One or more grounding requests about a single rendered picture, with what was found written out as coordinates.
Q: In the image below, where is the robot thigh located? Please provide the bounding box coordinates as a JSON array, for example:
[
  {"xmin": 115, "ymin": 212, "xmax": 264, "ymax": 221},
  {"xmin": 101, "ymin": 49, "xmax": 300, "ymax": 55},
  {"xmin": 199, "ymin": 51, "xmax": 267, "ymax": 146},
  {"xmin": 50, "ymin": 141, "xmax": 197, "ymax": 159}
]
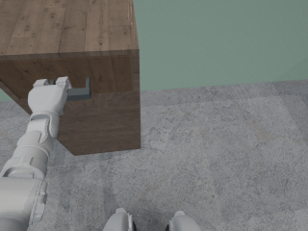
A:
[
  {"xmin": 102, "ymin": 212, "xmax": 134, "ymax": 231},
  {"xmin": 168, "ymin": 215, "xmax": 202, "ymax": 231}
]

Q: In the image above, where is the left robot thigh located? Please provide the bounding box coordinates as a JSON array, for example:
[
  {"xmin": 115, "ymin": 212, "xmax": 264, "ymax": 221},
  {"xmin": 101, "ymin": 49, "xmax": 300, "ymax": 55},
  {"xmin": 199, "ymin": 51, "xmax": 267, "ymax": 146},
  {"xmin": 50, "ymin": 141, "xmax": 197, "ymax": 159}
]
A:
[{"xmin": 102, "ymin": 212, "xmax": 134, "ymax": 231}]

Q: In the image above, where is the robot left forearm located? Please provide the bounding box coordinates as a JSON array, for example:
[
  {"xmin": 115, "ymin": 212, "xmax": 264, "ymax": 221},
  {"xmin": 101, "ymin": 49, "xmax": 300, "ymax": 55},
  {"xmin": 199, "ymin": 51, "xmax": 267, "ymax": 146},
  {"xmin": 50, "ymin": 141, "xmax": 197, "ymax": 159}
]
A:
[{"xmin": 0, "ymin": 111, "xmax": 60, "ymax": 181}]

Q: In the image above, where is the right robot thigh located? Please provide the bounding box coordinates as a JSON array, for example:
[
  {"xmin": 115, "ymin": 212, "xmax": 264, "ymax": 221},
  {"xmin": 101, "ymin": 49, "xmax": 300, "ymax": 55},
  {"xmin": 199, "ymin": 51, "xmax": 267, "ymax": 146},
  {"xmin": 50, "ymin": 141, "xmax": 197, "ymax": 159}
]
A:
[{"xmin": 168, "ymin": 215, "xmax": 202, "ymax": 231}]

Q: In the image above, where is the robot left upper arm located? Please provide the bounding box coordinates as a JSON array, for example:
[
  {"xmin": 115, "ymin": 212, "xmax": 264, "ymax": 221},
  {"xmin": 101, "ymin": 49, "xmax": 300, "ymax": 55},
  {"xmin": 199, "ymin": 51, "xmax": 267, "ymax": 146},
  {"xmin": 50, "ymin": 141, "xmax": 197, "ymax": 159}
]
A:
[{"xmin": 0, "ymin": 176, "xmax": 48, "ymax": 231}]

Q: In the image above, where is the drawer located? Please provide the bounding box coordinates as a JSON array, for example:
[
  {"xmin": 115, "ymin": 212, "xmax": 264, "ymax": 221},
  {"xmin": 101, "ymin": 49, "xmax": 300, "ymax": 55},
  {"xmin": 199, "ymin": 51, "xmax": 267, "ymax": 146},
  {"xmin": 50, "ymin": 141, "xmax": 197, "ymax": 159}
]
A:
[{"xmin": 0, "ymin": 54, "xmax": 133, "ymax": 99}]

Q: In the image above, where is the handle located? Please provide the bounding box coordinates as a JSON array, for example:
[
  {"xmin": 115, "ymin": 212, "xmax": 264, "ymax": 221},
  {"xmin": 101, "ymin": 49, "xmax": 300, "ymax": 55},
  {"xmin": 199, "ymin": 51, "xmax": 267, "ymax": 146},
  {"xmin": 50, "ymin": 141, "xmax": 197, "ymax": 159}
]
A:
[{"xmin": 49, "ymin": 77, "xmax": 91, "ymax": 101}]

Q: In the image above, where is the cabinet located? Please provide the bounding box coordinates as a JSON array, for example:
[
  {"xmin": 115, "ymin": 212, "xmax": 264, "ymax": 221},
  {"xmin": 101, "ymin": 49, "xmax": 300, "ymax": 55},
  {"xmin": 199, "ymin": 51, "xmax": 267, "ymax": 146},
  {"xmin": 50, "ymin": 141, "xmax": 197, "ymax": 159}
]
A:
[{"xmin": 0, "ymin": 0, "xmax": 141, "ymax": 156}]

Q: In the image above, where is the robot left hand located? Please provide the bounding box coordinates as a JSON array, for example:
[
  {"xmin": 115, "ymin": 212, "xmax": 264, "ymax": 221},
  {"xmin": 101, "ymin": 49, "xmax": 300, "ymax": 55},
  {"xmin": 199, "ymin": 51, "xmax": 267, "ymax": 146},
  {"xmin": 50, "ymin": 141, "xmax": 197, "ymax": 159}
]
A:
[{"xmin": 28, "ymin": 76, "xmax": 72, "ymax": 116}]

